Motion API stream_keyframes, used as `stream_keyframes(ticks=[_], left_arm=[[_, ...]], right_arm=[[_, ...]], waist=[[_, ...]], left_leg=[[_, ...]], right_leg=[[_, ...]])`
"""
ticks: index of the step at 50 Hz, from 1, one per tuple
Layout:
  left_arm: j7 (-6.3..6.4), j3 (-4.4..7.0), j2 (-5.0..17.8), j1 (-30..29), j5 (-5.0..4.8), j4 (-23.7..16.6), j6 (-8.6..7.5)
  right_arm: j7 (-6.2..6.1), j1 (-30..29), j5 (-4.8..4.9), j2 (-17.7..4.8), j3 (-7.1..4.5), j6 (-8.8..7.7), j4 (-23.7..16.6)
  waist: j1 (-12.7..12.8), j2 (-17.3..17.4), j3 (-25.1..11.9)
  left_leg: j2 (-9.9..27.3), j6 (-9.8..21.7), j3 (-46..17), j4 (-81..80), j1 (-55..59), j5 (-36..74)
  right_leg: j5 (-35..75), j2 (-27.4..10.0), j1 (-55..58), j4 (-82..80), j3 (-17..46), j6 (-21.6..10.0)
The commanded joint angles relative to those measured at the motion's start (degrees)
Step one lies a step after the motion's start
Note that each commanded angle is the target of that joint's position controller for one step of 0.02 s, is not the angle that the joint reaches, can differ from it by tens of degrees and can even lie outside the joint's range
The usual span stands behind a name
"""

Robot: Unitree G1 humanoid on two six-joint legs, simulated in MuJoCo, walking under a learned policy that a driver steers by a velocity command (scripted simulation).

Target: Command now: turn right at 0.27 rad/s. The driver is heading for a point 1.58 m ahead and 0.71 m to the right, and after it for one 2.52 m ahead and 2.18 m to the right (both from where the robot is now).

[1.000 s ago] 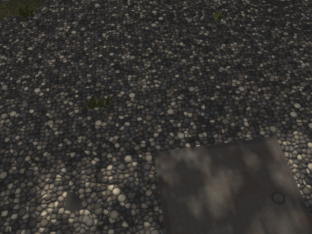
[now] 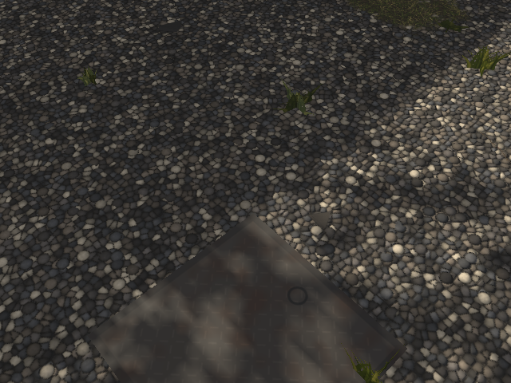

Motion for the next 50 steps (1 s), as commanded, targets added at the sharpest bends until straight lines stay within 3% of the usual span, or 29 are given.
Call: stream_keyframes(ticks=[1,2,3,4,5,8,10,11,12,16,20,24,26,28,29,30,32,33,34,35,36,37,38,39,40,41,45,48,50], left_arm=[[0.09,1.59,6.95,-1.42,-0.56,-2.81,-0.56],[0.16,1.05,5.21,0.87,0.28,-2.38,-0.92],[0.04,0.9,4.23,4.68,0.83,-1.93,-1.45],[0.32,1.25,5.85,2.87,1.3,-1.93,-1.63],[0.49,1.9,7.58,1.95,1.06,-1.36,-1.53],[0.3,1.3,4.43,-0.08,1.32,-0.72,-0.88],[-0.18,0.99,4.05,0.23,1.17,-0.23,-0.79],[-0.24,1.38,5.52,0.58,0.98,0.7,-0.78],[-0.36,1.42,4.86,0.97,0.82,0.87,-0.9],[-0.16,1.2,4.25,1.22,1.08,2.52,-1.51],[0.34,2.06,6.78,0.41,-0.26,1.72,-1.6],[0.77,2.6,6.73,1.76,-0.68,0.49,-1.17],[0.56,2.76,6.09,3.4,-0.81,-0.07,-0.82],[-0.21,2.9,5.61,4.32,-0.55,-0.76,-0.62],[-0.61,3.05,5.78,3.37,-0.57,-1.56,-0.57],[-0.98,2.86,5.05,2.75,-0.76,-2.29,-0.44],[-1.54,2.55,3.95,5.15,-1.07,-1.58,-0.16],[-1.79,2.85,4.03,7.69,-1.08,-0.5,-0.16],[-1.86,3.6,5.56,8.93,-0.88,-0.2,-0.27],[-1.13,5.33,12.74,9.23,-0.64,-1.85,-0.58],[-1.55,4.88,15.33,9.23,1.51,-4.16,-1.88],[-2.02,4.05,12.85,9.02,2.34,-4.22,-3.35],[-1.89,3.57,11.35,6.48,1.61,-4.0,-4.05],[-1.5,3.38,10.42,4.07,0.33,-4.1,-3.95],[-0.94,2.99,9.77,2.35,-0.51,-4.2,-3.62],[-0.46,2.52,9.1,2.34,-0.64,-4.3,-3.22],[0.82,2.34,8.57,3.97,-0.41,-4.11,-2.39],[1.24,2.54,8.63,5.37,-0.83,-3.86,-2.0],[1.25,2.71,9.1,5.24,-0.62,-3.84,-2.08]], right_arm=[[0.58,1.76,-0.64,-4.05,-0.92,-1.67,-3.52],[0.37,2.33,-1.76,-6.74,-1.22,-1.85,-4.03],[0.14,-0.29,-2.45,-10.33,-1.64,-1.67,-4.49],[0.21,-1.41,-2.76,-6.71,-0.59,-1.82,-4.48],[0.29,-3.43,-2.34,-4.98,0.11,-2.05,-4.98],[-0.05,-2.62,-0.96,-5.82,0.21,-2.26,-3.92],[0.15,-0.41,-1.41,-5.16,0.65,-2.36,-3.55],[0.34,1.24,-1.51,-5.05,0.76,-2.43,-3.77],[0.4,0.43,-1.53,-5.47,0.83,-2.43,-3.73],[0.31,0.66,-1.23,-4.21,1.36,-2.16,-3.84],[-0.81,2.1,-1.18,-6.39,0.24,-1.17,-4.31],[-1.53,3.76,-1.09,-7.13,-0.67,-0.17,-4.72],[-1.81,4.15,-1.16,-8.29,-1.27,0.07,-4.57],[-2.59,1.45,-0.71,-8.15,-1.33,0.08,-5.26],[-2.86,1.04,-0.61,-8.34,-1.36,0.04,-5.47],[-2.93,0.35,-0.43,-9.04,-1.64,0.04,-5.49],[-2.8,-3.09,0.35,-10.59,-2.27,0.3,-5.88],[-2.74,-3.66,0.79,-10.07,-2.2,0.74,-5.78],[-2.54,-0.48,0.73,-8.15,-1.87,1.05,-4.75],[-2.24,2.54,-1.09,-5.07,-1.05,1.12,-5.3],[-2.59,-3.63,-1.11,-4.49,-0.49,0.78,-8.9],[-2.63,-3.15,-0.17,-6.49,-1.1,0.61,-8.39],[-2.58,-1.83,-0.02,-7.25,-1.45,0.67,-7.43],[-2.82,-0.87,-0.52,-7.74,-1.92,0.64,-5.91],[-3.1,-1.11,-0.9,-7.91,-2.13,0.59,-5.59],[-2.82,-1.02,-0.82,-7.34,-2.06,0.5,-5.32],[-2.1,-1.36,-0.22,-5.21,-1.4,0.33,-5.07],[-1.59,-2.99,0.04,-5.39,-1.39,-0.28,-5.49],[-1.12,-4.39,0.27,-5.82,-1.49,-1.33,-5.96]], waist=[[-2.05,-7.04,-6.47],[-0.8,-1.98,-7.39],[3.57,9.21,-6.55],[2.19,12.17,-6.13],[1.79,10.57,-4.75],[0.89,10.02,-4.03],[0.2,7.49,-4.45],[-1.38,3.78,-4.14],[-0.51,3.54,-3.55],[-1.19,-0.37,-3.03],[-2.31,-1.37,-2.54],[-2.33,1.58,-3.08],[-1.63,6.34,-3.72],[-0.75,11.21,-3.89],[-1.2,10.03,-2.96],[-0.93,8.28,-2.26],[0.75,6.93,-2.96],[1.76,6.86,-3.8],[1.37,3.25,-3.47],[-0.39,-13.38,-2.43],[1.42,-18.59,-4.13],[1.57,-11.67,-6.15],[-0.03,-8.06,-5.29],[-0.82,-4.06,-4.78],[-1.1,-4.14,-4.68],[-1.19,-5.16,-5.4],[-0.39,-5.26,-7.37],[0.87,-7.34,-6.53],[1.41,-9.74,-4.0]], left_leg=[[1.22,2.31,0.11,-16.07,8.29,12.21],[7.59,4.41,-5.28,-17.22,13.33,20.71],[14.73,10.4,-13.17,-17.08,13.39,29.98],[18.83,16.64,-17.8,-19.35,7.84,25.96],[17.24,16.61,-16.18,-19.81,6.85,21.84],[11.46,10.89,-10.65,-17.48,8.1,16.26],[8.39,7.97,-7.74,-15.97,6.63,13.16],[6.46,6.73,-5.55,-16.27,5.74,9.38],[5.81,6.02,-4.35,-15.35,6.26,7.38],[4.47,5.79,-2.3,-12.96,6.73,8.73],[4.34,6.33,-0.3,-10.53,9.28,9.26],[7.96,8.98,-2.39,-11.77,10.28,9.45],[13.9,12.56,-6.87,-14.65,11.47,12.15],[21.65,17.43,-12.29,-16.08,10.24,18.97],[23.73,18.65,-12.82,-16.44,9.61,22.64],[23.87,17.94,-11.4,-16.21,9.35,24.18],[19.48,13.73,-3.86,-13.28,6.26,24.76],[16.6,11.48,0.24,-9.72,4.32,22.11],[12.86,8.37,4.85,-2.38,1.29,14.15],[6.02,2.47,11.29,14.67,-10.47,-4.93],[-1.38,0.88,2.36,26.98,-17.99,-21.14],[-0.13,1.05,-2.7,33.68,-17.91,-20.35],[0.83,1.48,-3.34,34.9,-18.59,-15.36],[1.99,1.42,-3.29,33.08,-19.07,-10.23],[2.59,1.04,-3.49,30.97,-18.78,-6.45],[1.9,0.36,-2.98,31.41,-16.73,-4.11],[0.27,-1.31,-2.56,25.56,-15.74,-0.92],[0.11,-1.44,-2.39,14.96,-15.2,0.92],[-0.24,-1.0,-2.48,9.09,-13.84,0.15]], right_leg=[[14.59,-12.41,4.11,-4.51,14.42,-7.0],[6.64,-9.4,0.9,-0.84,11.25,-3.46],[-6.74,-2.22,-3.07,4.27,2.89,0.07],[-12.86,-2.65,-0.96,5.48,-0.15,2.74],[-12.01,-3.73,0.53,6.93,-1.02,3.88],[-0.34,-5.41,3.55,-1.43,-1.65,4.63],[7.44,-6.16,7.57,-3.48,-1.25,3.97],[6.67,-5.78,7.04,-2.2,-0.9,2.61],[6.05,-5.73,5.95,-2.47,-0.77,1.75],[7.88,-6.5,5.23,-4.02,0.41,1.57],[9.75,-6.12,-0.14,-1.97,2.67,0.65],[8.29,-4.94,-4.14,2.87,2.53,0.65],[5.05,-3.62,-6.32,8.93,-1.19,1.75],[-12.08,-4.5,-8.22,18.62,-5.14,2.53],[-17.7,-5.98,-9.94,23.01,-6.12,2.68],[-19.67,-7.71,-10.63,22.88,-6.78,2.59],[-11.1,-7.7,-3.29,13.52,-9.81,1.84],[-3.51,-5.54,2.09,6.76,-11.79,1.15],[2.48,-4.06,6.54,-0.16,-9.17,-0.28],[18.65,-15.0,12.32,-8.47,10.75,-5.27],[25.56,-24.92,9.29,-12.36,29.7,-16.81],[25.08,-25.25,9.96,-11.91,27.14,-18.81],[20.33,-22.66,9.7,-10.61,22.13,-15.99],[16.0,-19.64,10.19,-9.94,17.99,-12.45],[16.51,-17.91,10.16,-9.57,15.83,-10.55],[19.78,-16.31,9.53,-9.52,14.19,-10.05],[22.25,-14.74,13.16,-9.4,12.81,-10.18],[-6.16,-13.11,13.01,-14.02,16.69,-10.44],[-14.87,-13.13,10.94,-16.06,19.62,-10.96]])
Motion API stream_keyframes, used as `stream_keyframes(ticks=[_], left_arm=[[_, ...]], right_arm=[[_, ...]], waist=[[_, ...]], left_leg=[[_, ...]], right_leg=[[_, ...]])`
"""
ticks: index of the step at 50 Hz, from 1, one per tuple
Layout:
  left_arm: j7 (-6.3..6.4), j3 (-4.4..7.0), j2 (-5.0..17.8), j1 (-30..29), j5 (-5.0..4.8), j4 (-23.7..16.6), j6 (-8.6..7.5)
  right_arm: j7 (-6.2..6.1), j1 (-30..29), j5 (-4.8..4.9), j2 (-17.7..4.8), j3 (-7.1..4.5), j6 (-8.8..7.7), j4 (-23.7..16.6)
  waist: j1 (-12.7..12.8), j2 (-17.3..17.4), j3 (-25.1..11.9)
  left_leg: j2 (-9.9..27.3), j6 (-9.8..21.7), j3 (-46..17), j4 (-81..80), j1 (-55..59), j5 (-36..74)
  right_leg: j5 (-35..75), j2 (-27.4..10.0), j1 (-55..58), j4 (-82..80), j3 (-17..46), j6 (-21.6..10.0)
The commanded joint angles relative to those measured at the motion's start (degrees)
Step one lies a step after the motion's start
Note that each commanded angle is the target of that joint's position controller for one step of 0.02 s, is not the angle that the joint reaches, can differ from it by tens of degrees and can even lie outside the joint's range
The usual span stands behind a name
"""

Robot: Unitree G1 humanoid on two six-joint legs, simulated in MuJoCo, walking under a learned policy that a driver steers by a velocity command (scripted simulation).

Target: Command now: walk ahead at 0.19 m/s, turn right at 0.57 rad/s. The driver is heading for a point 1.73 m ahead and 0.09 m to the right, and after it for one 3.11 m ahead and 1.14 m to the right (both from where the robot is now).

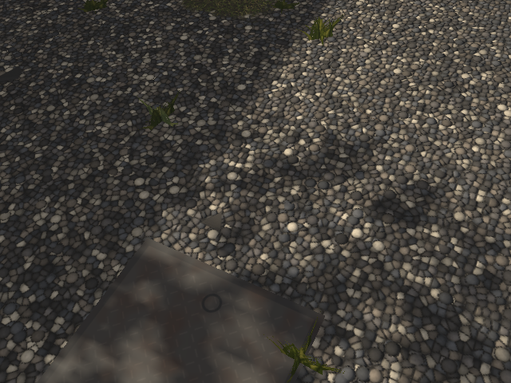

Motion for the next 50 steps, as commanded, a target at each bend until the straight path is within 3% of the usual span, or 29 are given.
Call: stream_keyframes(ticks=[1,6,8,9,10,11,12,13,14,16,18,22,26,29,31,32,33,34,35,36,37,38,39,40,43,46,50], left_arm=[[0.45,3.29,10.47,1.16,0.09,-3.25,-0.64],[-0.26,3.42,10.83,0.39,-0.31,-3.24,-0.75],[-0.38,3.06,9.9,-1.72,-0.55,-3.71,-0.44],[-0.38,2.61,8.38,-1.97,-0.48,-3.88,-0.5],[-0.5,1.58,4.87,-1.32,-0.28,-3.94,-0.71],[-0.48,0.71,1.68,-0.87,-0.66,-5.27,-1.14],[-0.58,1.83,6.4,-3.14,-1.12,-7.57,-1.99],[-0.71,2.59,9.26,-3.05,-0.84,-6.36,-2.11],[-0.91,2.99,9.65,-1.69,-0.4,-4.77,-2.08],[-1.6,2.87,8.05,-1.87,-0.14,-4.09,-2.51],[-2.08,2.23,5.72,-3.11,-0.33,-4.32,-3.03],[-2.63,1.42,3.86,-6.57,-0.45,-5.22,-3.28],[-4.27,-0.16,0.99,-13.4,-0.4,-6.78,-4.3],[-5.42,-0.12,1.88,-15.78,-0.74,-7.7,-4.8],[-5.44,1.18,4.8,-12.17,-0.37,-7.19,-4.87],[-5.11,2.46,7.07,-4.49,-0.35,-5.2,-4.72],[-4.27,3.98,9.99,4.34,-0.37,-2.68,-4.26],[-3.02,5.18,14.9,13.41,0.66,-1.04,-3.54],[-2.92,4.75,16.39,13.93,0.75,-0.83,-3.8],[-2.98,3.37,10.53,12.34,1.11,-0.71,-4.33],[-2.96,2.7,9.09,8.92,0.82,0.22,-4.71],[-3.02,2.31,7.65,5.52,0.58,0.73,-5.07],[-3.2,1.9,5.96,2.88,0.87,0.75,-5.46],[-3.25,1.76,4.87,1.16,1.34,0.9,-5.96],[-3.28,2.13,4.5,-0.82,1.26,2.85,-7.82],[-2.77,2.35,4.92,-0.38,1.84,4.79,-8.35],[-1.99,2.73,7.17,0.96,1.34,6.37,-8.15]], right_arm=[[0.64,-4.19,0.27,-4.77,-1.15,-2.41,-4.88],[2.03,-2.8,0.92,-4.55,-1.28,-5.41,-4.38],[2.23,1.57,1.25,-4.26,-1.61,-6.26,-2.89],[2.04,4.74,1.14,-4.84,-2.06,-6.45,-1.85],[1.66,10.44,0.46,-6.86,-2.57,-6.53,-0.97],[1.58,14.65,-1.09,-10.54,-2.74,-6.33,-0.76],[2.11,12.72,-1.81,-12.75,-3.6,-6.61,-0.22],[1.72,9.57,-0.72,-9.0,-2.65,-6.58,-1.1],[1.21,8.36,-0.21,-6.6,-1.89,-6.33,-1.44],[0.62,8.82,-0.53,-5.67,-1.22,-6.08,-1.36],[0.56,10.71,-1.19,-5.35,-0.86,-6.51,-0.67],[1.05,13.03,-1.2,-5.76,-0.62,-6.28,1.07],[1.42,15.97,0.21,-7.46,-0.58,-5.65,3.65],[1.72,17.98,1.4,-8.96,-0.75,-4.95,5.69],[1.61,18.11,1.67,-10.6,-0.99,-4.38,6.5],[1.38,17.45,1.63,-11.0,-0.89,-3.99,6.77],[0.97,17.74,1.31,-10.28,-0.41,-4.11,6.48],[1.1,19.28,-0.07,-5.49,1.33,-4.79,4.04],[1.82,24.4,-0.04,-0.44,3.22,-5.98,3.92],[2.02,17.25,2.11,-7.6,1.0,-6.57,3.48],[2.06,12.41,3.15,-7.98,0.68,-6.79,1.41],[1.74,10.86,2.29,-6.64,0.92,-6.8,1.43],[1.77,11.39,1.49,-6.13,0.64,-6.24,1.84],[2.0,13.73,1.61,-5.14,0.65,-5.3,2.73],[1.89,15.03,1.61,-2.45,0.84,-3.15,3.4],[1.68,10.29,1.18,-2.25,0.76,-3.1,1.45],[3.35,2.26,0.69,-0.57,1.77,-4.09,-1.23]], waist=[[1.66,-11.31,-3.2],[0.92,-10.79,-2.23],[-2.26,-9.33,-1.91],[-3.95,-7.44,-2.5],[-5.77,-1.9,-5.59],[-5.45,7.42,-6.33],[-3.7,11.24,0.79],[-3.12,9.14,4.85],[-2.79,7.56,5.19],[-3.22,5.88,4.1],[-3.99,4.9,3.11],[-5.23,3.85,3.61],[-7.06,3.05,6.04],[-6.13,3.63,6.45],[-2.32,5.9,1.94],[2.72,6.15,-3.25],[7.14,5.6,-8.8],[9.07,-3.49,-18.35],[5.15,-14.31,-28.96],[7.82,-8.41,-23.15],[6.17,-8.3,-12.99],[3.88,-4.7,-8.62],[1.77,-5.66,-5.5],[-0.17,-6.98,-4.73],[-2.46,-5.98,-1.13],[-1.72,-5.2,2.25],[1.27,-3.14,4.17]], left_leg=[[-0.28,0.49,-0.35,-9.04,-4.91,-0.49],[-1.58,3.05,0.37,-19.71,5.74,-1.13],[-1.28,4.6,1.48,-28.35,15.52,5.9],[0.34,5.52,1.34,-31.37,22.85,7.95],[8.42,7.91,-6.21,-32.84,32.85,2.36],[19.19,12.98,-23.52,-39.14,36.31,-14.55],[25.13,17.97,-34.87,-43.05,29.01,-26.17],[23.13,17.73,-30.59,-43.83,27.04,-26.59],[19.8,15.58,-24.38,-43.59,27.25,-21.09],[16.56,13.35,-14.78,-43.92,27.04,-8.32],[14.9,13.24,-7.36,-44.43,25.9,1.75],[13.92,14.17,0.78,-44.98,25.24,13.38],[14.25,14.44,5.42,-46.27,23.92,17.65],[16.73,14.32,5.92,-44.92,28.05,25.94],[17.22,13.11,7.5,-37.35,31.31,48.79],[16.17,11.83,9.79,-28.23,30.33,58.98],[14.32,9.95,11.48,-16.8,23.2,57.76],[9.76,7.5,11.38,3.7,3.97,32.0],[0.44,5.69,2.44,19.28,-7.96,-13.92],[2.81,6.19,-3.03,23.61,-12.44,-12.27],[5.32,6.66,-1.05,22.12,-14.85,-7.18],[7.6,6.51,-0.19,18.6,-13.37,-2.52],[8.87,5.99,-0.14,16.22,-11.25,1.0],[9.78,5.63,-0.61,15.85,-7.77,3.94],[9.59,4.08,-0.75,14.39,-7.45,7.57],[8.57,3.23,-2.09,6.61,-11.76,15.5],[7.14,4.49,2.68,-9.44,-9.84,26.26]], right_leg=[[-18.67,-13.03,8.74,-11.28,20.52,-8.85],[-21.16,-11.39,2.65,-10.15,23.28,-8.88],[-22.98,-9.14,-2.89,-7.73,22.81,-7.05],[-24.28,-7.01,-7.64,-3.89,20.65,-4.98],[-27.96,-3.13,-15.37,8.6,14.81,-1.44],[-26.29,3.54,-25.16,24.54,4.08,1.25],[-22.36,-1.8,-33.41,31.79,2.26,2.16],[-17.5,-4.77,-35.72,35.44,1.09,3.29],[-13.52,-5.49,-35.48,37.25,0.03,4.3],[-6.62,-6.96,-34.71,39.67,-1.37,5.26],[-1.06,-7.82,-33.89,41.13,-2.96,5.82],[5.44,-8.83,-32.69,33.12,-4.62,6.91],[9.51,-8.65,-25.57,17.61,-9.71,5.74],[5.63,-7.54,-21.26,10.45,-11.91,2.91],[1.66,-4.3,-12.25,7.44,-13.95,0.08],[3.77,-2.42,-1.18,4.68,-15.15,-1.99],[6.36,-2.88,13.76,4.26,-13.54,-3.67],[4.23,-16.71,36.76,6.04,4.44,-8.39],[-3.85,-30.0,44.5,-1.77,31.28,-15.91],[-4.21,-27.84,38.35,-4.98,27.08,-12.95],[1.34,-25.58,29.19,-6.19,16.01,-10.56],[5.09,-22.64,21.66,-7.68,9.96,-8.87],[8.0,-20.48,16.01,-9.83,5.11,-8.12],[8.17,-19.24,11.97,-12.36,1.87,-7.77],[12.56,-18.79,5.97,-17.1,-4.92,-8.12],[15.56,-17.56,5.72,-18.6,-10.82,-7.07],[16.75,-17.24,8.21,-19.74,-16.36,-5.43]])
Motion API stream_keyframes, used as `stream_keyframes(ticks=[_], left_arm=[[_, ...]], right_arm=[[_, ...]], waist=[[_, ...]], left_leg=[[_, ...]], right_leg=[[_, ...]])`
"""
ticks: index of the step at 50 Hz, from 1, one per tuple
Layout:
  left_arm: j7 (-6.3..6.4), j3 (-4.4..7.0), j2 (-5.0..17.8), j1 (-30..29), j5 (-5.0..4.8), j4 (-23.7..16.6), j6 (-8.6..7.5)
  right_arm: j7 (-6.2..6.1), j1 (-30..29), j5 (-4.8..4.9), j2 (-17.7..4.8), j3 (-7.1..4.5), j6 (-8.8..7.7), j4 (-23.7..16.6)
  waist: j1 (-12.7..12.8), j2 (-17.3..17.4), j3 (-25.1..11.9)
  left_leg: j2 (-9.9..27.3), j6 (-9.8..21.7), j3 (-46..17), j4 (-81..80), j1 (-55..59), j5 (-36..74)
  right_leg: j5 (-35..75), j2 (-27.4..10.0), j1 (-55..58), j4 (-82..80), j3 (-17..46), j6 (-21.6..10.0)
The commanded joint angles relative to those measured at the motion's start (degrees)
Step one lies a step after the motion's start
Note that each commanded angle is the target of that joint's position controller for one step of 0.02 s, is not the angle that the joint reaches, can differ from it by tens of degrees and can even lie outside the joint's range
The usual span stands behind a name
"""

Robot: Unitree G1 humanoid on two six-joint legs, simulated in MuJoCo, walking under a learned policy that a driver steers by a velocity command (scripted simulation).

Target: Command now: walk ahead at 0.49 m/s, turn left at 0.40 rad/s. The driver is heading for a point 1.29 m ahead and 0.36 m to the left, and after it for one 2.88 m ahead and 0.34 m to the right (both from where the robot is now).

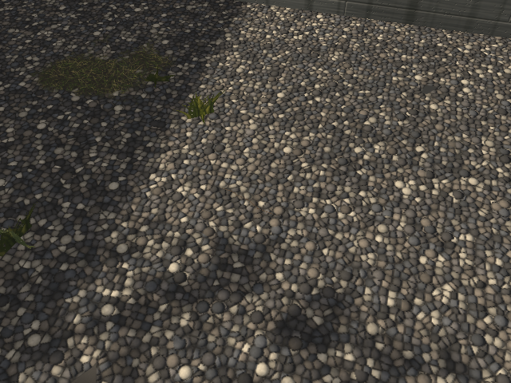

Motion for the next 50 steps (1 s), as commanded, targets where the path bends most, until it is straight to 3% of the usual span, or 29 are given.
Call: stream_keyframes(ticks=[1,4,6,8,9,10,11,12,13,14,15,16,17,20,25,27,30,32,33,34,35,36,37,38,39,41,44,46,50], left_arm=[[0.72,1.94,8.77,-3.04,-0.51,-3.1,-0.89],[1.05,2.47,10.19,-0.5,-1.38,-1.4,0.65],[1.47,2.8,11.49,-0.9,-1.56,-1.25,1.89],[2.1,3.21,13.21,-1.55,-1.62,-1.64,3.0],[2.33,3.16,13.44,-2.32,-1.77,-1.96,3.41],[2.59,2.54,12.37,-2.58,-1.64,-2.59,3.17],[1.55,-0.15,3.62,4.68,0.44,-5.33,1.91],[0.5,-0.36,6.51,1.06,-0.66,-5.9,-0.41],[-0.2,0.65,10.2,-5.33,-3.01,-7.83,-1.67],[-0.1,0.14,9.41,-7.56,-3.03,-8.89,-2.35],[0.37,0.14,8.86,-8.21,-1.69,-8.66,-2.46],[0.57,0.55,9.46,-7.24,-0.77,-8.35,-1.97],[0.56,0.65,9.43,-6.36,-0.36,-8.13,-1.28],[0.85,-0.08,7.05,-6.63,0.37,-8.0,0.24],[0.38,-1.34,4.57,-17.59,-0.21,-10.23,0.17],[-0.01,-1.06,5.43,-20.18,-0.86,-10.97,-0.22],[-0.51,0.05,7.82,-20.41,-1.24,-11.25,-1.02],[-0.46,1.04,9.13,-15.94,-1.46,-10.13,-1.61],[-0.12,1.9,10.42,-10.85,-1.07,-8.99,-1.9],[0.39,2.81,13.23,-2.83,-0.08,-8.38,-2.09],[0.25,3.93,17.67,2.26,0.51,-6.42,-1.25],[-0.21,3.06,12.77,1.62,-0.85,-6.75,-0.98],[0.02,2.12,9.34,-0.54,-1.03,-7.3,-0.63],[0.14,1.6,8.18,-3.03,-0.6,-7.51,-0.26],[0.24,1.2,6.93,-4.42,-0.44,-7.03,-0.05],[0.51,0.86,5.94,-5.1,-0.16,-6.14,-0.27],[0.22,1.23,7.21,-3.37,-0.65,-3.72,-0.86],[0.09,1.56,8.55,-3.02,-0.76,-2.54,-0.82],[0.11,1.61,10.34,-1.95,-1.7,-0.53,-0.04]], right_arm=[[1.3,-4.62,-0.29,-0.6,0.6,-0.91,-5.03],[2.6,-8.76,-0.24,-1.14,0.62,-1.01,-8.09],[3.26,-8.74,-0.23,-2.22,0.13,-0.86,-9.64],[3.22,-3.29,-0.21,-4.82,-1.29,-0.23,-9.59],[2.74,4.06,-0.08,-7.28,-2.68,0.06,-8.31],[1.72,13.29,0.03,-10.64,-4.46,0.57,-6.49],[0.96,13.68,0.15,-17.2,-5.71,0.5,-6.52],[1.1,14.61,-0.09,-13.81,-4.6,-0.27,-8.57],[1.14,12.8,-0.81,-10.63,-3.71,-0.83,-8.42],[1.07,9.58,-0.6,-9.22,-3.36,-1.2,-8.53],[1.04,5.9,-0.5,-7.78,-2.9,-1.31,-9.05],[0.82,3.75,-1.14,-6.4,-2.38,-1.45,-9.81],[0.68,2.72,-1.44,-6.2,-2.23,-1.41,-10.23],[-0.25,3.45,-0.86,-7.52,-2.56,-1.53,-9.14],[-1.6,6.65,-0.22,-9.08,-2.98,-0.26,-7.27],[-1.63,8.48,-0.01,-9.44,-3.14,0.1,-6.36],[-1.79,9.12,0.22,-8.58,-3.02,0.51,-5.69],[-1.86,7.55,0.01,-8.05,-2.99,0.78,-5.93],[-1.75,7.2,-0.2,-6.27,-2.39,0.73,-6.27],[-1.51,7.57,-0.89,-2.7,-1.06,0.52,-7.2],[-1.45,15.02,0.46,0.45,0.06,0.12,-8.99],[-1.71,15.27,1.12,-5.32,-0.89,0.14,-7.68],[-1.73,9.49,0.77,-8.6,-1.89,0.46,-7.94],[-1.83,6.33,0.06,-8.47,-2.02,0.71,-8.53],[-1.63,4.12,-0.48,-7.74,-2.15,0.64,-9.28],[-0.9,4.4,0.21,-5.67,-2.02,0.95,-9.73],[-0.65,2.5,-0.11,-2.19,-0.95,1.19,-10.6],[-0.49,0.37,-0.51,-1.34,-0.37,0.88,-11.1],[0.83,-6.51,-0.66,-0.25,0.6,-0.51,-12.16]], waist=[[0.43,-3.99,4.82],[1.51,-3.56,5.35],[0.22,-4.8,3.39],[-3.49,-7.34,-2.11],[-7.76,-7.28,-6.28],[-12.75,-4.26,-11.13],[-6.15,11.86,-16.64],[-8.87,7.7,-26.27],[-10.33,3.33,-18.67],[-8.04,-1.65,-11.81],[-5.37,-4.81,-7.08],[-3.42,-3.75,-5.92],[-2.28,-2.6,-5.19],[-1.73,-2.14,-3.55],[-5.97,1.38,-2.18],[-7.05,2.17,-2.19],[-6.27,3.59,-2.3],[-3.35,5.26,-2.78],[-0.73,4.83,-5.64],[2.58,-0.61,-13.15],[-0.46,-19.12,-19.78],[0.52,-15.93,-16.46],[2.01,-10.9,-9.38],[1.44,-7.41,-5.58],[0.83,-6.88,-2.51],[-0.78,-9.53,-1.44],[-1.03,-8.2,-0.36],[-0.9,-7.15,-0.19],[1.08,-6.46,0.87]], left_leg=[[-0.11,1.02,2.63,-8.71,3.09,6.26],[-0.81,3.11,4.39,-13.16,-0.85,2.13],[-3.08,4.98,7.1,-14.38,1.32,-3.14],[-7.54,7.44,10.56,-13.34,10.24,-9.32],[-9.8,9.21,10.9,-14.87,20.59,-9.29],[-8.62,11.72,5.61,-17.84,37.14,-6.61],[7.0,22.24,-24.57,-19.75,59.43,-12.0],[13.1,27.56,-46.16,-30.2,65.84,-20.1],[11.76,23.46,-38.6,-32.81,61.31,-19.74],[9.37,21.14,-31.33,-33.04,52.65,-15.77],[7.06,19.63,-25.47,-33.23,44.25,-7.92],[5.41,19.17,-21.62,-34.14,38.76,-1.45],[4.27,19.17,-19.97,-35.23,35.32,1.85],[2.16,18.93,-14.06,-36.42,28.75,8.78],[-2.6,13.84,-9.81,-34.82,24.45,0.0],[-1.5,13.12,-12.66,-33.59,25.92,-3.53],[0.63,12.09,-18.52,-29.22,31.25,-7.1],[0.79,10.79,-20.6,-25.24,31.88,-5.98],[-1.65,9.09,-18.99,-19.67,30.39,-4.19],[-4.95,6.94,-14.63,-4.79,24.68,-10.06],[-12.89,3.02,-6.52,13.21,4.87,-33.69],[-8.36,2.04,-7.0,21.6,-2.97,-33.76],[-6.44,1.54,-6.24,24.19,-4.87,-28.3],[-4.61,1.11,-4.45,23.72,-3.48,-24.17],[-3.16,0.87,-4.29,21.53,-2.76,-21.31],[-0.99,0.82,-3.13,18.84,0.84,-18.65],[-0.93,0.34,-2.1,12.81,0.57,-17.71],[-0.85,0.0,-1.9,6.54,-0.19,-14.19],[-1.41,0.54,2.21,-8.23,3.97,-3.59]], right_leg=[[20.38,-16.32,-5.82,-7.0,2.06,-6.74],[25.94,-18.76,3.02,-3.37,0.8,-5.98],[39.4,-19.29,6.65,1.91,-0.66,-4.78],[57.91,-18.7,8.15,12.91,-1.9,-3.42],[59.65,-17.44,4.95,23.3,-2.64,-2.26],[48.62,-14.95,-5.77,38.57,-2.9,-0.12],[-7.14,-3.85,-32.54,61.36,-0.43,4.0],[-20.83,0.92,-41.03,70.87,13.92,4.06],[-15.74,-2.72,-45.97,70.18,16.6,2.74],[-10.74,-5.27,-45.55,64.8,15.86,1.96],[-8.36,-7.23,-43.15,59.23,15.04,2.25],[-6.5,-8.59,-38.9,56.26,15.29,2.7],[-5.68,-8.87,-36.38,54.46,15.08,3.48],[-2.38,-8.72,-34.64,46.18,12.8,6.63],[16.36,-4.54,-29.01,24.34,11.31,8.23],[17.88,-3.37,-27.46,20.45,12.04,7.88],[13.56,-3.04,-26.28,15.85,14.2,6.03],[10.31,-3.15,-20.76,13.51,13.51,3.76],[10.34,-4.39,-12.63,11.84,13.51,1.91],[6.3,-13.48,1.07,12.48,22.03,-1.92],[-7.27,-26.06,18.57,7.57,47.99,-11.3],[-20.11,-27.64,17.28,4.43,54.85,-11.29],[-18.48,-25.1,11.13,3.74,46.14,-8.8],[-10.45,-22.64,5.06,3.34,38.26,-7.26],[-3.37,-20.36,0.43,2.3,32.6,-6.87],[3.25,-17.69,-4.26,-0.1,25.02,-6.21],[9.78,-17.58,-6.22,-2.82,20.07,-8.4],[14.03,-17.88,-5.28,-3.69,17.31,-9.34],[17.92,-15.93,-4.99,-3.97,10.83,-7.88]])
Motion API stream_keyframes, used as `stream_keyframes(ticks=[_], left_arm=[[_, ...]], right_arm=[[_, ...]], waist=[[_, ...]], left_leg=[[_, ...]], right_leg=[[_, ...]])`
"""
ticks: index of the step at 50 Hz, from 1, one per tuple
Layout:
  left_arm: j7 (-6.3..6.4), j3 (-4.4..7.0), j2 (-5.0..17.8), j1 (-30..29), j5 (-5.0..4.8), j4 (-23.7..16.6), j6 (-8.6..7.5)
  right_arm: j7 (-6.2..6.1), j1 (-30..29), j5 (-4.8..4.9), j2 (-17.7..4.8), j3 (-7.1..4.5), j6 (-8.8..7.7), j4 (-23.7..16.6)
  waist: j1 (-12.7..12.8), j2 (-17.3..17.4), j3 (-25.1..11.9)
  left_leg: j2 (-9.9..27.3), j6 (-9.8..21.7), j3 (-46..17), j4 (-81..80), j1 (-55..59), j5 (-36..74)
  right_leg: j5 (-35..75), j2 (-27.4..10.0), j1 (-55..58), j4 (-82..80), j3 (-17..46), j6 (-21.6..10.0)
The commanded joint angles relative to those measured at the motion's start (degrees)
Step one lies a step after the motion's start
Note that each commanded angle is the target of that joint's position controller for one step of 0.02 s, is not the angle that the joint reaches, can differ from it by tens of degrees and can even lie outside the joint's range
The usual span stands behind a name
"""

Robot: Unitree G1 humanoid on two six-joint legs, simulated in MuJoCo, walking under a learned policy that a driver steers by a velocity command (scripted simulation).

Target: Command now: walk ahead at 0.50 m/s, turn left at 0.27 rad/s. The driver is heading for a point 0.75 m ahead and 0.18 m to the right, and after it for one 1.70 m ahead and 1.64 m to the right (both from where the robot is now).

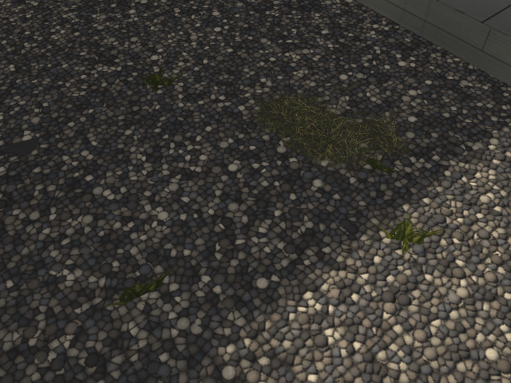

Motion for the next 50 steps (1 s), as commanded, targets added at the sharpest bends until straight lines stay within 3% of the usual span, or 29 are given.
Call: stream_keyframes(ticks=[1,5,6,7,8,9,10,11,12,13,14,16,18,21,25,30,33,34,35,36,37,38,39,40,41,42,43,46,50], left_arm=[[0.15,1.93,10.0,-2.65,-0.86,-2.82,-0.54],[0.19,2.2,11.7,0.72,-1.66,-0.08,0.74],[0.33,2.31,12.31,0.44,-1.78,0.2,1.07],[0.52,2.32,12.75,-0.37,-1.93,0.35,1.41],[0.74,1.89,11.91,-0.18,-1.73,0.4,1.55],[0.82,0.58,9.22,-0.09,-0.4,-0.83,1.27],[0.2,-1.88,1.67,6.4,0.24,-2.36,0.35],[-0.02,-0.3,7.95,2.8,-1.27,-1.19,-0.44],[-0.14,0.62,10.18,-2.06,-2.78,-3.19,-0.74],[0.15,0.47,9.25,-4.31,-2.53,-3.58,-0.72],[0.33,0.66,8.7,-4.98,-1.55,-3.46,-0.33],[0.41,0.66,6.67,-1.88,-1.51,-2.25,1.3],[0.56,0.49,4.7,-1.88,-1.47,-2.22,2.58],[0.55,0.54,4.04,-5.99,-1.14,-3.77,3.05],[-0.84,-0.11,2.72,-12.56,-0.77,-5.8,2.48],[-2.55,-0.57,2.39,-20.7,-0.78,-10.35,2.38],[-3.31,0.36,4.12,-19.34,-0.89,-11.96,2.65],[-3.27,1.2,5.51,-15.6,-0.95,-11.53,2.88],[-2.93,2.64,7.86,-8.39,-1.12,-10.01,3.01],[-1.98,4.64,11.59,1.23,-1.14,-7.69,3.39],[-0.8,6.09,18.2,3.89,-1.43,-7.29,3.7],[-1.08,5.22,16.98,3.9,-0.96,-9.34,2.72],[-1.28,4.06,12.76,2.67,-0.58,-9.02,2.03],[-1.24,3.54,10.85,-0.2,-0.85,-9.09,1.6],[-1.13,3.01,9.1,-4.26,-1.0,-9.71,1.53],[-0.88,2.35,7.19,-6.95,-0.54,-10.69,1.49],[-0.64,2.16,6.86,-8.07,-0.06,-11.47,1.52],[0.33,2.72,8.76,-7.32,-0.28,-11.12,1.28],[1.46,3.12,10.02,-4.18,-0.92,-9.91,1.96]], right_arm=[[1.05,-5.7,-0.02,-0.67,0.57,-1.72,-4.92],[1.78,-9.41,0.29,-2.37,0.06,-2.07,-6.74],[1.79,-7.89,0.09,-3.33,-0.41,-2.1,-6.51],[1.62,-3.17,-0.24,-4.68,-1.27,-2.06,-5.23],[1.17,4.98,-0.44,-7.12,-2.7,-1.82,-2.53],[0.23,14.67,-0.89,-10.87,-4.01,-1.35,-0.65],[-0.08,16.35,-1.42,-15.93,-4.6,-1.24,-0.43],[-0.01,16.9,-1.19,-10.27,-3.39,-1.47,-0.59],[0.06,13.57,-1.1,-8.48,-2.57,-1.93,-0.11],[0.18,10.21,-1.0,-6.83,-2.09,-2.31,0.21],[0.43,7.46,-1.13,-4.93,-1.64,-2.69,0.47],[0.58,4.95,-1.64,-3.32,-1.52,-3.83,1.06],[0.44,4.39,-1.6,-3.56,-1.85,-4.88,2.46],[-0.29,5.32,-2.08,-4.51,-2.34,-5.2,4.5],[-1.08,6.11,-1.69,-6.28,-2.75,-4.79,6.12],[-1.53,10.63,-0.47,-8.2,-3.54,-2.95,9.19],[-2.09,9.79,-0.02,-10.11,-4.06,-1.52,9.39],[-2.4,9.22,0.09,-10.84,-4.23,-0.98,9.18],[-2.67,8.33,0.26,-11.15,-4.2,-0.49,8.89],[-2.99,8.11,0.12,-10.43,-3.72,-0.66,8.33],[-2.33,12.34,-2.07,-2.97,-1.47,-1.89,5.54],[-1.48,10.99,-1.13,-3.05,-0.58,-4.35,4.51],[-0.68,4.12,1.22,-7.02,-1.67,-5.8,2.88],[-0.6,2.21,1.42,-6.82,-1.39,-6.61,2.13],[-1.05,2.19,0.0,-6.6,-1.56,-6.81,2.85],[-1.28,2.84,-1.04,-7.27,-2.07,-6.33,3.25],[-1.16,3.81,-1.35,-7.12,-2.23,-5.58,3.28],[-1.26,3.16,-1.91,-4.69,-1.6,-4.05,2.75],[-0.93,-6.16,-1.59,-2.16,-0.35,-4.14,0.44]], waist=[[-0.5,-6.38,1.07],[-0.9,-7.63,1.83],[-2.46,-8.15,0.71],[-5.82,-8.18,-2.32],[-9.82,-7.28,-7.29],[-13.79,-2.67,-14.47],[-9.66,12.93,-22.64],[-12.65,6.59,-22.96],[-11.78,5.18,-13.46],[-9.79,2.52,-8.96],[-8.02,2.16,-5.73],[-5.05,3.28,-4.48],[-3.94,1.85,-2.45],[-4.52,0.69,0.04],[-6.71,-0.29,2.03],[-9.47,-1.15,4.33],[-7.0,1.4,1.05],[-4.64,2.53,-1.74],[-0.41,2.24,-5.69],[4.42,-0.32,-10.58],[0.28,-14.9,-14.85],[0.7,-12.94,-24.14],[2.81,-8.3,-17.89],[0.85,-6.0,-11.21],[-1.98,-2.74,-7.15],[-3.96,-3.49,-5.21],[-5.36,-4.72,-4.78],[-5.98,-4.79,-3.53],[-2.38,-7.01,-1.9]], left_leg=[[-0.41,0.38,3.15,-9.41,2.04,6.8],[-1.95,3.01,4.45,-15.74,4.53,2.84],[-3.09,4.09,5.28,-17.18,7.93,1.4],[-4.81,5.45,6.8,-19.48,15.7,2.46],[-6.19,7.06,7.63,-20.7,27.96,4.28],[2.82,10.07,-2.37,-18.4,45.65,6.41],[18.27,19.35,-30.34,-24.35,61.67,-3.1],[18.38,18.78,-35.03,-29.04,59.17,-8.84],[16.51,16.28,-25.45,-30.2,51.97,-5.82],[13.8,14.7,-18.36,-31.5,44.75,-0.87],[11.6,13.73,-13.3,-33.33,38.98,3.1],[9.78,12.91,-7.39,-37.45,32.25,6.15],[9.86,13.12,-2.93,-40.03,29.39,9.92],[9.42,12.4,2.72,-41.56,30.26,12.58],[8.31,10.46,9.59,-42.67,31.68,12.92],[11.26,9.47,12.93,-39.34,41.38,17.88],[11.74,7.68,15.18,-30.63,45.21,40.43],[11.43,6.95,15.84,-24.36,45.24,49.41],[10.03,5.63,16.99,-14.25,42.52,52.18],[7.69,3.29,17.47,0.27,32.41,42.65],[-1.35,-0.84,16.14,21.63,6.8,-4.81],[-8.24,-1.05,1.73,31.95,-3.76,-26.81],[-4.51,0.25,-2.19,32.29,-9.43,-22.12],[-1.99,1.31,-1.43,27.54,-9.29,-16.9],[0.21,1.07,-1.03,22.12,-6.07,-13.55],[1.55,0.53,-1.06,18.46,-1.87,-11.16],[1.87,-0.19,-1.03,16.86,1.19,-9.75],[1.14,-2.99,1.03,9.2,3.37,-5.78],[-2.22,-4.22,1.84,-9.53,7.14,9.15]], right_leg=[[17.7,-13.79,-0.77,-6.31,7.02,-9.37],[23.2,-16.86,4.97,-3.78,7.14,-8.06],[29.99,-16.91,5.91,-1.05,6.42,-7.41],[38.73,-15.85,5.39,4.77,4.52,-6.28],[42.79,-13.47,1.92,14.41,2.24,-4.75],[27.54,-10.91,-10.68,30.57,1.42,-2.6],[-15.92,-0.53,-31.57,51.39,3.41,0.88],[-20.07,-1.64,-36.73,58.42,12.4,0.43],[-15.5,-3.97,-40.39,59.03,11.88,-0.14],[-10.44,-6.47,-39.04,56.34,10.62,-0.03],[-7.09,-7.84,-37.22,53.46,10.41,0.46],[-2.53,-9.16,-31.09,51.54,11.08,1.29],[-0.19,-9.12,-31.36,49.88,11.49,2.14],[7.34,-8.73,-35.81,43.17,12.88,2.88],[17.81,-7.77,-34.47,29.89,9.29,2.19],[13.99,-6.72,-37.65,21.81,5.26,-0.44],[5.66,-2.75,-31.74,20.79,0.75,-3.4],[2.8,-0.48,-26.42,21.16,-0.85,-4.72],[3.41,1.91,-16.54,18.91,-1.5,-6.55],[6.2,1.49,-0.07,15.66,2.86,-9.1],[2.93,-13.52,20.31,14.17,30.55,-17.96],[-4.04,-21.19,27.9,4.38,55.13,-24.91],[-3.05,-19.44,24.47,1.95,47.38,-21.15],[0.52,-16.91,16.18,1.8,39.05,-18.77],[6.05,-14.33,7.74,1.47,33.13,-16.7],[11.79,-12.4,1.56,0.31,29.11,-15.85],[14.65,-11.36,-2.33,-0.96,27.63,-15.86],[21.41,-9.33,-9.14,-2.33,22.56,-16.01],[14.42,-5.32,-12.7,-1.36,18.86,-12.15]])
Velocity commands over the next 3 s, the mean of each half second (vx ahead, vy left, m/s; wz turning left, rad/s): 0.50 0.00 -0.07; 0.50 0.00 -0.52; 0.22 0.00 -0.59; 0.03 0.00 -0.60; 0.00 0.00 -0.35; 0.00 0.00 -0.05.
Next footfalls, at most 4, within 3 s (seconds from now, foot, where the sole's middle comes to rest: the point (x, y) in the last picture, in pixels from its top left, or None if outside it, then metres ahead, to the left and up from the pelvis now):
0.18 left None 0.26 0.15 -0.78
0.72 right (335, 361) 0.54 -0.11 -0.78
1.18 left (304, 250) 0.87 -0.02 -0.78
1.64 right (368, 312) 0.68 -0.21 -0.78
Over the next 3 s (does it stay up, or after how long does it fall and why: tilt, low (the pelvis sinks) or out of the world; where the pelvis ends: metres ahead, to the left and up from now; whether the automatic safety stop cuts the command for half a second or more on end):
stays up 0.70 -0.11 -0.01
